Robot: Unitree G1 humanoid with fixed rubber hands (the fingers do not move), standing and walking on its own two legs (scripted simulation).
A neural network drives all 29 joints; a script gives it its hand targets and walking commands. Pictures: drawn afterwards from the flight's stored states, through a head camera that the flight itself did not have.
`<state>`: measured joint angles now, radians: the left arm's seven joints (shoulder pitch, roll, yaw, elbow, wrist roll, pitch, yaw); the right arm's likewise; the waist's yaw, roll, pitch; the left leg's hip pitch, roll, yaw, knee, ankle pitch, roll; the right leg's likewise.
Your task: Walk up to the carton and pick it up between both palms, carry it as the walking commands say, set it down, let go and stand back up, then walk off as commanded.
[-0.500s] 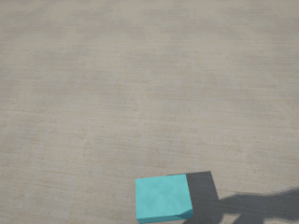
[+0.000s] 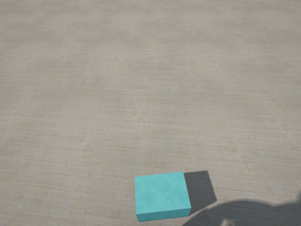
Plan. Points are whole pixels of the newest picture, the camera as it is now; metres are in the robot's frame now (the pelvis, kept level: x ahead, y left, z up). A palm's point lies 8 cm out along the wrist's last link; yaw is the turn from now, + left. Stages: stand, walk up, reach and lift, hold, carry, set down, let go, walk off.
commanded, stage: walk up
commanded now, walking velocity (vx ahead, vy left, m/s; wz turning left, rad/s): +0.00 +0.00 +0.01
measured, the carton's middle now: (161, 196) +0.42 -0.01 -0.67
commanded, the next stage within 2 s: stand in 1.52 s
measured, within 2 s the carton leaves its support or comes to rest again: neither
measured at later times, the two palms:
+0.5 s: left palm out of the picture +0.00 +0.23 -0.14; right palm out of the picture +0.01 -0.22 -0.13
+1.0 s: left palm out of the picture +0.02 +0.24 -0.14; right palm out of the picture +0.07 -0.21 -0.13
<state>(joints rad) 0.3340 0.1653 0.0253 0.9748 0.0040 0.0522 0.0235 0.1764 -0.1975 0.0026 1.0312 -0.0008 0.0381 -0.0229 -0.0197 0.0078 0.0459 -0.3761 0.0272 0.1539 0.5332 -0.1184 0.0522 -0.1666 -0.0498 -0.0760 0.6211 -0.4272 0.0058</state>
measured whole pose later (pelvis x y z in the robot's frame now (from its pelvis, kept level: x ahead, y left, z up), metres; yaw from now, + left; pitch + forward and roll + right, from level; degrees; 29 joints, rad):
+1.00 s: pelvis +0.02 +0.02 +0.00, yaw +2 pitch +0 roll -1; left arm 0.31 0.15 0.00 0.98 0.01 0.01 0.02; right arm 0.20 -0.17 0.00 1.05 0.00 0.01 -0.02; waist -0.02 -0.02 0.03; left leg -0.33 0.02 0.10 0.61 -0.28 0.05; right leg -0.16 -0.08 -0.12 0.56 -0.40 0.02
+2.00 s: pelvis -0.02 +0.01 +0.00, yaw +1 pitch +1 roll +0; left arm 0.19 0.17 0.02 0.78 -0.01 0.27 0.02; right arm 0.10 -0.19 0.00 0.78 0.00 0.20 0.01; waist -0.02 -0.01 0.03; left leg -0.44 0.02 0.11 0.66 -0.25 0.03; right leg -0.31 -0.08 -0.10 0.69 -0.40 0.02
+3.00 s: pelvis -0.08 +0.00 -0.09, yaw -3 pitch +29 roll +1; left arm -0.70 0.22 0.35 0.69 -0.05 0.29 0.04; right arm -0.84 -0.32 -0.04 0.79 0.00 0.30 0.08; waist -0.01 -0.01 0.10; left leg -1.27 0.05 0.10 1.01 -0.23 0.03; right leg -1.22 -0.01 0.02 1.13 -0.41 0.00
